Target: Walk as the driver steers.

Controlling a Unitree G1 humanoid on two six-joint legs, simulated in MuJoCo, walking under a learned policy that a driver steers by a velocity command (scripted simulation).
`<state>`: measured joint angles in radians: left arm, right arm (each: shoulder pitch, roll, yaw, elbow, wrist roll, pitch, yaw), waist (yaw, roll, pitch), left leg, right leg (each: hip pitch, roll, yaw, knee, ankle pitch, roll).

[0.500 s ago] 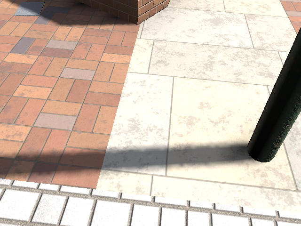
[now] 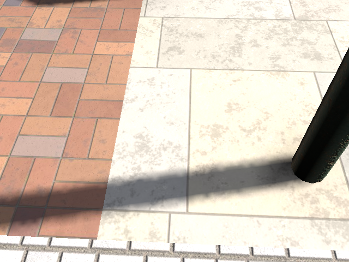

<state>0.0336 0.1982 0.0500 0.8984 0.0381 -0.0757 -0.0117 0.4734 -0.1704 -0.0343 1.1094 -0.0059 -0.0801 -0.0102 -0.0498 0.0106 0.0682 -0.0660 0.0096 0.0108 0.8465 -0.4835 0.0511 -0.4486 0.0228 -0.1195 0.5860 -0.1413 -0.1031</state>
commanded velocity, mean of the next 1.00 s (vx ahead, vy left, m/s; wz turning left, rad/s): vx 0.50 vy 0.00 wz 0.00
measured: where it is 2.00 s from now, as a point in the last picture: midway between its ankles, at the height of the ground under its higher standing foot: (163, 115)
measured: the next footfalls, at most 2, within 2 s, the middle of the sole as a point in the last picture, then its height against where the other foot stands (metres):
left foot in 0.50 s outside the picture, level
right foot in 1.04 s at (199, 186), level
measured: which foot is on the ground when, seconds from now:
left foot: up 0.00-0.48, down 0.50-1.00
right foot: down 0.00-0.52, up 0.54-1.00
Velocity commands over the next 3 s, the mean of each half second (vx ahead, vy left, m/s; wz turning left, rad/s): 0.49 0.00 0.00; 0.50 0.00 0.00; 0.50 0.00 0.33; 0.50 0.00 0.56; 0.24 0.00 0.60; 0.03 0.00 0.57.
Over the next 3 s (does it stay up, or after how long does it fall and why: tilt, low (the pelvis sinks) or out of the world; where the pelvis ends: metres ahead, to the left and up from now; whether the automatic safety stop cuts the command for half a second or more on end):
stays up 1.24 0.16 0.02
